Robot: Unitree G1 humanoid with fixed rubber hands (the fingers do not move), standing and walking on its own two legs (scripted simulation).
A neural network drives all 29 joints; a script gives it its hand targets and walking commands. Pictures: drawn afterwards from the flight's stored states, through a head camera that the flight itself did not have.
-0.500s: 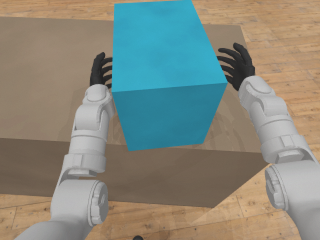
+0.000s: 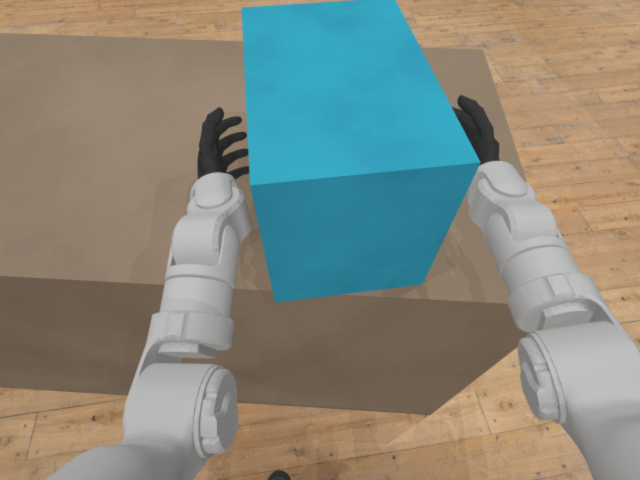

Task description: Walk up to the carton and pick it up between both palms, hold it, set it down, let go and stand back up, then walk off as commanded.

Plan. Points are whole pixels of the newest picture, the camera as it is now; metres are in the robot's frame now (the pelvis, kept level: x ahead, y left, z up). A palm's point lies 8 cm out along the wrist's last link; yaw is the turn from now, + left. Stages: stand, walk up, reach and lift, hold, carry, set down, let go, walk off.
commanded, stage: reach and lift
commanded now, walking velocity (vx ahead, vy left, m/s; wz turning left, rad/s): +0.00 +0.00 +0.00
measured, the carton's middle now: (334, 150) +0.50 +0.02 +0.11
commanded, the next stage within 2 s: none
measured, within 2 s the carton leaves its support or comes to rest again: leaves its support in 1.24 s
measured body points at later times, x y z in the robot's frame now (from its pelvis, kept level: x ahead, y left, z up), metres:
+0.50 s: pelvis +0.00 +0.00 +0.00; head +0.06 +0.01 +0.45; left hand +0.43 +0.15 +0.13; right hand +0.47 -0.15 +0.13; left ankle +0.04 +0.14 -0.74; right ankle +0.00 -0.10 -0.74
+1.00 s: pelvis +0.00 +0.00 +0.00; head +0.01 +0.01 +0.45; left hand +0.40 +0.15 +0.13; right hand +0.44 -0.14 +0.14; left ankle +0.04 +0.14 -0.74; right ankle +0.00 -0.10 -0.74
